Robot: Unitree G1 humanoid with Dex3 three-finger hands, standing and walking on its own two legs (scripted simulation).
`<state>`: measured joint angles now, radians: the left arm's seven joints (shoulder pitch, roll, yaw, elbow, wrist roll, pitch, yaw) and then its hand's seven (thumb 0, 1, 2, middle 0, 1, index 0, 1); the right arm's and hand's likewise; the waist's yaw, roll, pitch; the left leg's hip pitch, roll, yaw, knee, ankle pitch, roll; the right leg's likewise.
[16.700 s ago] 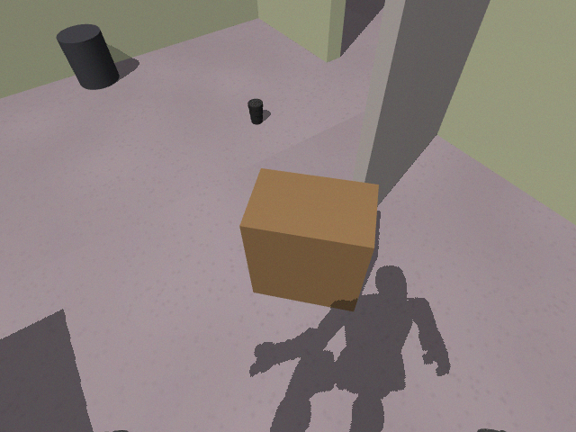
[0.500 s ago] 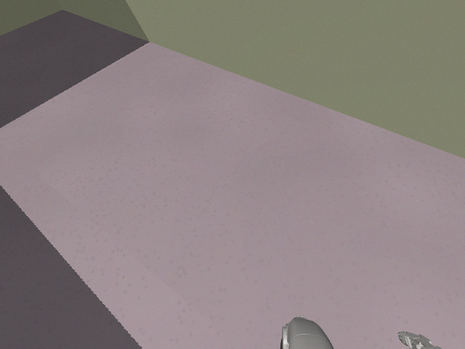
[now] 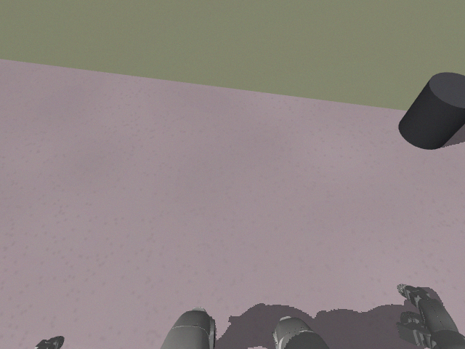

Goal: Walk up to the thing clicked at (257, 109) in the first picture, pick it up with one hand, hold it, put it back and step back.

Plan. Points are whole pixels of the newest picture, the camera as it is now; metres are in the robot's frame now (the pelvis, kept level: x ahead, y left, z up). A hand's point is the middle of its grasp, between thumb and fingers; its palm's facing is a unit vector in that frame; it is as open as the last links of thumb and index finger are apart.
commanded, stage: walk up
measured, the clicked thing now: out of the picture +0.07 -1.44 -0.69
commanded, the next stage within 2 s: none
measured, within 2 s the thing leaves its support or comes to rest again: neither
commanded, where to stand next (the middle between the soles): +0.07 -0.03 m, yaw -97 degrees
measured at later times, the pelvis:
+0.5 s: pelvis +0.04 +0.05 +0.00, yaw -30 degrees
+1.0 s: pelvis +0.03 +0.06 +0.01, yaw -59 degrees
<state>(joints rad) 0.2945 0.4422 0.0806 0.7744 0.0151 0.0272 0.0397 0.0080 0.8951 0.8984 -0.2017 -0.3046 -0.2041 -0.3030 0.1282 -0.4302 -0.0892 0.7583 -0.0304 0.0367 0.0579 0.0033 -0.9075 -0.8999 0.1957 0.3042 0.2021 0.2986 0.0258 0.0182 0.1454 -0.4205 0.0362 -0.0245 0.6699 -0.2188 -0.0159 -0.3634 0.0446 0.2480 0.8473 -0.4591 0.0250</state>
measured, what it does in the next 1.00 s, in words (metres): steps on the spot, turning right: right foot, then left foot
